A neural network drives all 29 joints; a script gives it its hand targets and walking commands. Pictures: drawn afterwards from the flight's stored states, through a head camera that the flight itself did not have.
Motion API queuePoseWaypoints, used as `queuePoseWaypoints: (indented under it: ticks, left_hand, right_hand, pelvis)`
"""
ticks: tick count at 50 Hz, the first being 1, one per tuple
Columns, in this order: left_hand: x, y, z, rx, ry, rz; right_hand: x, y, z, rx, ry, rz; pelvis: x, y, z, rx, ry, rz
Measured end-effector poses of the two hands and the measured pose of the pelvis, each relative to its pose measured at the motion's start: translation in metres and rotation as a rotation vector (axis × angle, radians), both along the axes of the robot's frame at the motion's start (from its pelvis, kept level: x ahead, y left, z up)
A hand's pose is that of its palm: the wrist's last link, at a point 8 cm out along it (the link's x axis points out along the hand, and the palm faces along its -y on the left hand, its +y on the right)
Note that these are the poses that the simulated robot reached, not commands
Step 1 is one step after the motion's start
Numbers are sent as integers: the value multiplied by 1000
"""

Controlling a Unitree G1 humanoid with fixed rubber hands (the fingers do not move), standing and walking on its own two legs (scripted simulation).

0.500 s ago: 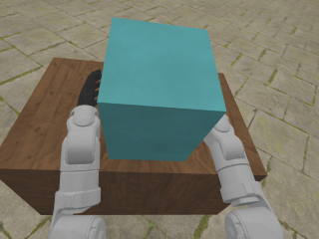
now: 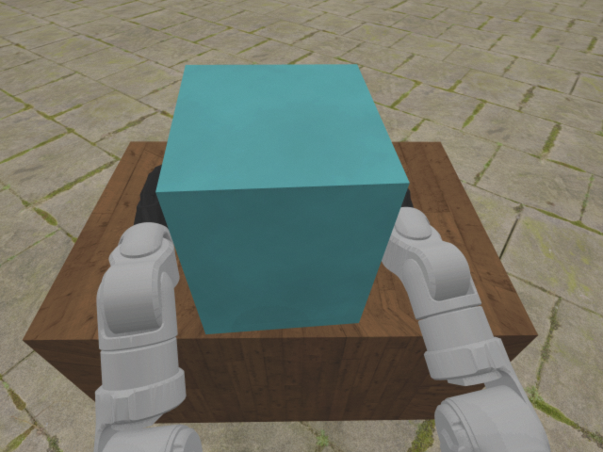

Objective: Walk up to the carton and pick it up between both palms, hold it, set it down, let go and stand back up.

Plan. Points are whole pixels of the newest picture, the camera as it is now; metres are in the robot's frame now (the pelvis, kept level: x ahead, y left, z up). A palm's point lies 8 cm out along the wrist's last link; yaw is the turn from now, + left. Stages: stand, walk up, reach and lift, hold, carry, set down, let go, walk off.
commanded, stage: hold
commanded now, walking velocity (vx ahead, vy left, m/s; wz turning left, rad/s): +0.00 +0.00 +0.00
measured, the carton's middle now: (278, 203) +0.36 +0.02 +0.17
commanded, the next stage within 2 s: none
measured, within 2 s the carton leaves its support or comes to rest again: neither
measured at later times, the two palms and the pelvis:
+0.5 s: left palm (168, 209) +0.35 +0.15 +0.17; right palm (400, 207) +0.36 -0.14 +0.15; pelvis +0.00 +0.01 +0.00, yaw -2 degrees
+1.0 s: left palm (169, 202) +0.36 +0.15 +0.18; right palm (403, 201) +0.36 -0.14 +0.16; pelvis +0.01 +0.01 +0.00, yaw -1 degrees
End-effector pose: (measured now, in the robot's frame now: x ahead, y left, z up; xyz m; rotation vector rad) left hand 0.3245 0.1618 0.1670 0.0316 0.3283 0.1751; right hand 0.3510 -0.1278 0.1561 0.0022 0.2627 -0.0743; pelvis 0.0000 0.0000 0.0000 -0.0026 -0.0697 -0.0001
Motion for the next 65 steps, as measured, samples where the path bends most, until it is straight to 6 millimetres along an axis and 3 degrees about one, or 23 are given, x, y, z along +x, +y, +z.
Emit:
queuePoseWaypoints:
  ticks: [9,19,36,65]
  left_hand:
    - [17,-6,15,-12,-22,-42]
    - [30,-11,6,-14,-5,-73]
    - [28,-9,7,-32,-20,-55]
    - [28,-16,12,-24,-29,-64]
  right_hand:
    - [5,-7,12,22,-19,-51]
    - [10,-12,1,17,-2,-76]
    - [12,-10,3,2,-19,-63]
    - [9,-17,4,4,-37,-69]
  pelvis:
    - [-11,-1,0,0,26,-1]
    - [-4,8,0,1,46,-25]
    - [9,10,-1,2,-8,-20]
    - [6,8,-1,1,-32,-18]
